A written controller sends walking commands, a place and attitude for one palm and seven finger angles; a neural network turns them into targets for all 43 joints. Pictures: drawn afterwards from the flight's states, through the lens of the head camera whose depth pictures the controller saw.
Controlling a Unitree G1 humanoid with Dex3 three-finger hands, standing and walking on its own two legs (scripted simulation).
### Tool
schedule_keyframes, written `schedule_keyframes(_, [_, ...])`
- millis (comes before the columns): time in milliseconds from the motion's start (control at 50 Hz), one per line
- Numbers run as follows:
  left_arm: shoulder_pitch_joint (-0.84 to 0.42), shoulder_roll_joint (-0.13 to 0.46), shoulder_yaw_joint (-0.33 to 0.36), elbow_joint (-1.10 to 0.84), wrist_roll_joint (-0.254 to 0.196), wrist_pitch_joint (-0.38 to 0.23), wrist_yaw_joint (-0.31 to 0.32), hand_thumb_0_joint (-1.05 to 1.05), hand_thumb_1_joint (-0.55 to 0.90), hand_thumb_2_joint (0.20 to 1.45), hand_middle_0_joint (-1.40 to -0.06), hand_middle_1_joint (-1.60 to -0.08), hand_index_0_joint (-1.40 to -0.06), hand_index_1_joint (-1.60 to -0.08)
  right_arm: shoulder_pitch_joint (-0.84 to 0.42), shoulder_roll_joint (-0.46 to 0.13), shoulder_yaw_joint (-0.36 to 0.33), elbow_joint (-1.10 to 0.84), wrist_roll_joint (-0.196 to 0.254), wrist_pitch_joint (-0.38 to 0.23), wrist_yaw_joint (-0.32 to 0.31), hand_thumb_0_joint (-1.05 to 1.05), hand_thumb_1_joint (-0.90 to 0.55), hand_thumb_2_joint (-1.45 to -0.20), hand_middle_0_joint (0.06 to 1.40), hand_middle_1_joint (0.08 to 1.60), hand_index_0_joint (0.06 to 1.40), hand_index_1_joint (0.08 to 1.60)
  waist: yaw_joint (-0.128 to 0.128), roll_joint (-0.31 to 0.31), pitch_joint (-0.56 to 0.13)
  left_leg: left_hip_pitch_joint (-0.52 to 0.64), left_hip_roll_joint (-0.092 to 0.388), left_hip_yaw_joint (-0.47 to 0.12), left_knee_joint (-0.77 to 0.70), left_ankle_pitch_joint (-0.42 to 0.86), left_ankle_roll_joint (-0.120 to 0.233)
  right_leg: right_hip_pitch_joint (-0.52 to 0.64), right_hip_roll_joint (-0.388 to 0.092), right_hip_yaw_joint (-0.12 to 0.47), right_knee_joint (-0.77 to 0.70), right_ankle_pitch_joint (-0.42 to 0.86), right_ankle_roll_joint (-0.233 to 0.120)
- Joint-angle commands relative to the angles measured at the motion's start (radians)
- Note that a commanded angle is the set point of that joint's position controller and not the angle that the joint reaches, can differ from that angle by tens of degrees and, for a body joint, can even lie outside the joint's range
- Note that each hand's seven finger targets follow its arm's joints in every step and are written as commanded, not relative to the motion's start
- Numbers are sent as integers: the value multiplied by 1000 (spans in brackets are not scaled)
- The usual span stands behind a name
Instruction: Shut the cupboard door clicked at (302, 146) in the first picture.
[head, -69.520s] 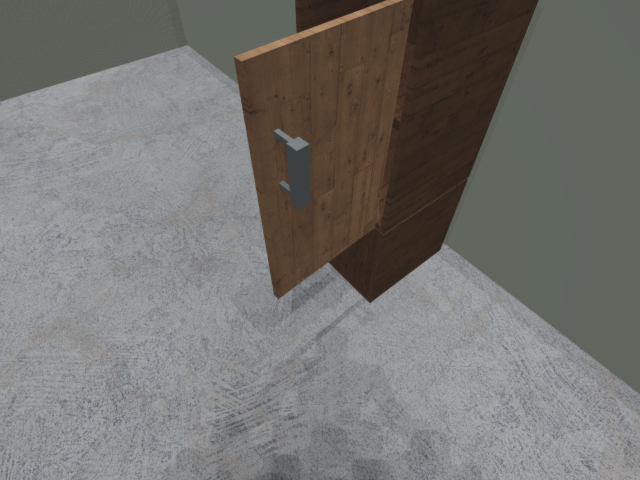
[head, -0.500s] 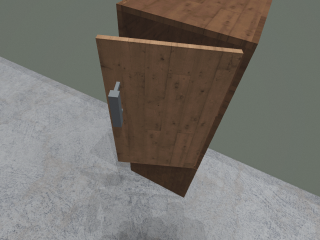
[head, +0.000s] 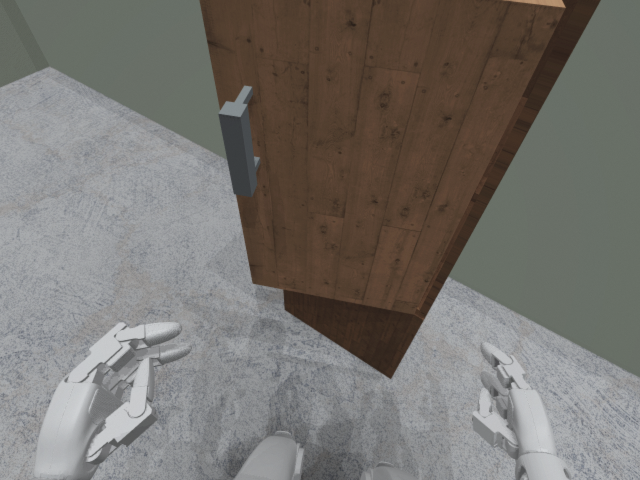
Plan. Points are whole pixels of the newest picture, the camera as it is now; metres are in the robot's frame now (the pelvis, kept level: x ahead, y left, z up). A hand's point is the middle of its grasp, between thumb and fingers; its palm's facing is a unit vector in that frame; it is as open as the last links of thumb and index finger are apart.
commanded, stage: raise the hand and make a fist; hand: left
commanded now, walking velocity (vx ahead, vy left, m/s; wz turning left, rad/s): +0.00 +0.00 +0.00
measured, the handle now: (245, 142) +0.48 +0.17 +0.15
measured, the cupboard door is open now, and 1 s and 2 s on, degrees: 23 23 23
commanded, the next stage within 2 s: bring the fist close to the handle in 1.34 s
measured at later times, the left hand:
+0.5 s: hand (159, 334) +0.23 +0.20 +0.11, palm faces -0.08 -1.00 -0.04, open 3.3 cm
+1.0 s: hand (132, 285) +0.26 +0.22 +0.15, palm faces -0.05 -1.00 -0.06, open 3.1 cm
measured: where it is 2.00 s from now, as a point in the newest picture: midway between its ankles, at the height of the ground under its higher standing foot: outside the picture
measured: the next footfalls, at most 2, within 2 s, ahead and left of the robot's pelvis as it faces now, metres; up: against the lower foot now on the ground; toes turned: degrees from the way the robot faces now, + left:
none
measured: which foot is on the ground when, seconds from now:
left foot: down 0.00-1.00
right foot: down 0.00-1.00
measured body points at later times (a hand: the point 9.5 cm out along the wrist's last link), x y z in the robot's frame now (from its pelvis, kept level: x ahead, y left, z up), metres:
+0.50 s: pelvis +0.03 +0.02 +0.03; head +0.07 +0.03 +0.48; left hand +0.23 +0.25 +0.11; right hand +0.20 -0.23 -0.03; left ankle +0.05 +0.09 -0.65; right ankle +0.01 -0.08 -0.65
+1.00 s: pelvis +0.03 +0.03 +0.06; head +0.04 +0.04 +0.51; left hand +0.25 +0.27 +0.16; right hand +0.20 -0.19 -0.01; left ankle +0.05 +0.09 -0.65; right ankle +0.01 -0.08 -0.65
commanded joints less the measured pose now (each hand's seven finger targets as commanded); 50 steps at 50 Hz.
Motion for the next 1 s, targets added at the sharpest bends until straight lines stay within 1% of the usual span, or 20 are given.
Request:
schedule_keyframes(0, [-98,117,23,-174,-15,45,-104,0,900,900,-732,-880,-732,-880,17,-119,-53,-118,24,-36,-24,0,-900,-900,200,300,200,300,-79,20,-160,162,16,-27,-156,169,7,91,-43,234,-284,157,65])
schedule_keyframes(60, [-45,163,121,-183,-29,158,-91,0,900,900,-787,-940,-787,-940,1,-101,-53,-141,28,-3,-29,0,-900,-900,200,300,200,300,-26,-8,-224,197,11,-25,-197,243,6,211,-49,230,-291,273,79])
schedule_keyframes(80, [-35,149,132,-212,-41,176,-81,0,900,900,-805,-960,-805,-960,7,-91,-50,-153,25,6,-28,0,-900,-900,200,300,200,300,-20,-17,-245,208,10,-23,-211,272,1,253,-57,220,-287,336,82])
schedule_keyframes(160, [-37,142,171,-229,-53,167,-33,0,900,900,-878,-1040,-878,-1040,0,-80,-44,-148,15,24,-29,0,-900,-900,200,300,200,300,-10,-43,-206,236,12,-26,-249,328,-7,270,-48,177,-267,450,78])
schedule_keyframes(180, [-33,109,138,-225,-55,153,-34,0,900,900,-897,-1060,-897,-1060,11,-80,-45,-147,14,23,-26,0,-900,-900,200,300,200,300,-25,-48,-194,247,13,-27,-256,333,-10,257,-49,167,-265,463,78])
schedule_keyframes(240, [-30,86,93,-216,-51,122,-45,0,900,900,-952,-1120,-952,-1120,23,-95,-47,-147,16,14,-20,0,-900,-900,200,300,200,300,-45,-26,-161,267,13,-26,-270,307,-10,204,-45,155,-273,411,76])
schedule_keyframes(320, [-49,113,90,-248,-45,116,-53,0,900,900,-1025,-1200,-1025,-1200,43,-112,-53,-155,18,4,-18,0,-900,-900,200,300,200,300,-48,-19,-190,320,15,-29,-298,320,-8,204,-34,130,-279,372,60])
schedule_keyframes(360, [-62,136,102,-277,-38,118,-41,0,900,900,-1062,-1240,-1062,-1240,40,-117,-53,-154,19,5,-19,0,-900,-900,200,300,200,300,-36,17,-185,356,18,-33,-316,356,-10,210,-25,117,-277,375,46])
schedule_keyframes(420, [-78,125,96,-303,-35,125,-14,0,900,900,-1117,-1300,-1117,-1300,42,-112,-48,-156,22,8,-19,0,-900,-900,200,300,200,300,-42,36,-167,392,25,-41,-355,335,-17,201,-18,94,-290,333,41])
schedule_keyframes(460, [-96,146,112,-299,-28,138,4,0,900,900,-1153,-1340,-1153,-1340,42,-117,-45,-155,21,15,-21,0,-900,-900,200,300,200,300,-40,41,-148,400,29,-50,-373,319,-18,203,-14,91,-299,316,36])
schedule_keyframes(480, [-98,122,91,-298,-26,143,8,0,900,900,-1172,-1360,-1172,-1360,38,-115,-41,-160,22,16,-19,0,-900,-900,200,300,200,300,-41,55,-132,412,33,-56,-390,317,-24,200,-14,83,-302,307,34])
schedule_keyframes(620, [-175,131,73,-282,-15,213,10,0,900,900,-1300,-1500,-1300,-1500,42,-126,-24,-166,28,21,-16,0,-900,-900,200,300,200,300,-56,59,-94,461,44,-83,-456,251,-28,222,-13,76,-356,275,36])
schedule_keyframes(660, [-206,163,103,-269,-12,229,11,0,900,900,-1300,-1500,-1300,-1500,35,-131,-20,-161,24,22,-18,0,-900,-900,200,300,200,300,-51,35,-84,463,43,-85,-467,245,-25,244,-11,78,-369,277,34])
schedule_keyframes(680, [-212,141,85,-274,-13,236,8,0,900,900,-1300,-1500,-1300,-1500,32,-125,-16,-164,27,21,-17,0,-900,-900,200,300,200,300,-53,54,-77,475,44,-81,-477,239,-26,245,-14,75,-379,271,34])
schedule_keyframes(760, [-283,177,119,-259,-19,261,5,0,900,900,-1300,-1500,-1300,-1500,24,-134,-7,-150,26,14,-20,0,-900,-900,200,300,200,300,-54,47,-61,493,45,-93,-507,198,-26,268,-14,79,-407,253,33])
schedule_keyframes(800, [-305,163,108,-265,-21,270,2,0,900,900,-1300,-1500,-1300,-1500,21,-128,-3,-148,29,7,-19,0,-900,-900,200,300,200,300,-52,66,-68,517,45,-95,-522,209,-29,280,-16,76,-417,260,32])
schedule_keyframes(860, [-326,182,126,-235,-24,292,-5,0,900,900,-1300,-1500,-1300,-1500,19,-135,0,-132,28,1,-21,0,-900,-900,200,300,200,300,-53,32,-58,523,43,-89,-530,221,-24,308,-16,79,-440,274,34])
schedule_keyframes(900, [-364,169,112,-244,-25,307,-13,0,900,900,-1300,-1500,-1300,-1500,13,-132,3,-129,30,-3,-22,0,-900,-900,200,300,200,300,-53,66,-55,538,42,-90,-547,215,-25,315,-20,78,-451,271,34])
schedule_keyframes(960, [-336,182,134,-205,-28,325,-17,0,900,900,-1300,-1500,-1300,-1500,14,-136,0,-120,28,-9,-24,0,-900,-900,200,300,200,300,-46,22,-52,545,37,-80,-548,247,-20,345,-21,84,-472,299,34])
schedule_keyframes(980, [-323,157,118,-200,-32,330,-22,0,900,900,-1300,-1500,-1300,-1500,13,-131,1,-124,29,-10,-22,0,-900,-900,200,300,200,300,-44,23,-51,543,34,-71,-549,259,-21,349,-23,82,-474,307,35])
